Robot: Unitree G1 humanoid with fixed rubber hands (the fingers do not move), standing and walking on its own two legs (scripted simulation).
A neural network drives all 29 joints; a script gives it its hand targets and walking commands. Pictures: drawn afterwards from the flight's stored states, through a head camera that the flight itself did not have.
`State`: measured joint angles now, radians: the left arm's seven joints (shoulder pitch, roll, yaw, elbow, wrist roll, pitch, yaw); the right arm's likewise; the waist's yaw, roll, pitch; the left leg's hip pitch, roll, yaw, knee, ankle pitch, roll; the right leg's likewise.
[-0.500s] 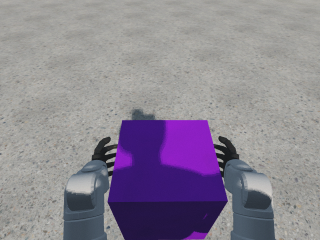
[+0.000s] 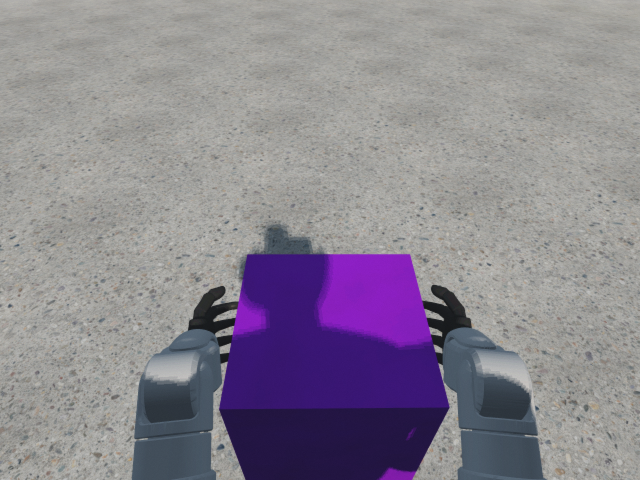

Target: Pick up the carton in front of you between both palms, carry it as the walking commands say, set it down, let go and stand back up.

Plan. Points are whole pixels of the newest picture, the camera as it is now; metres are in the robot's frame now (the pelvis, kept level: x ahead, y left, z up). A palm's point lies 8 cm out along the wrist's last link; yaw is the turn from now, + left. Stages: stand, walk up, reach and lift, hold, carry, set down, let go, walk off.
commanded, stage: carry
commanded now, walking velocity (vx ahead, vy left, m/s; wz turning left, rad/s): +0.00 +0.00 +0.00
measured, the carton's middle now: (328, 375) +0.26 +0.00 +0.00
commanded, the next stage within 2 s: hold in 0.94 s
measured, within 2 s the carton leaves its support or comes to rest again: neither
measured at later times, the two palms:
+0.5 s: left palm (213, 350) +0.28 +0.15 +0.04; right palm (446, 350) +0.28 -0.15 +0.04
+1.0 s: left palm (208, 351) +0.27 +0.15 +0.04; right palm (444, 350) +0.27 -0.15 +0.04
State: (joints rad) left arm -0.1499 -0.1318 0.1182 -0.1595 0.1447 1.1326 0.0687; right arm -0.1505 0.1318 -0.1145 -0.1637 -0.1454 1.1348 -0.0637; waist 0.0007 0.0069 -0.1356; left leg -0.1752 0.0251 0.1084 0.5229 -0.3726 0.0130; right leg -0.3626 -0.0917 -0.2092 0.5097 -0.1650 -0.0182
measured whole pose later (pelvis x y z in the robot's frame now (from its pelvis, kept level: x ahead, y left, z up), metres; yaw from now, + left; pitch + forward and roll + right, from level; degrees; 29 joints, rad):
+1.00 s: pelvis -0.01 +0.00 +0.00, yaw +1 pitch -2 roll -1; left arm -0.22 -0.14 0.18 0.18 0.24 0.71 0.01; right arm -0.20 0.14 -0.18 0.13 -0.24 0.73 -0.02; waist -0.01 0.03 -0.02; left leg -0.13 0.02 0.07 0.50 -0.31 0.02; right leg -0.29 -0.05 -0.12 0.44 -0.11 -0.02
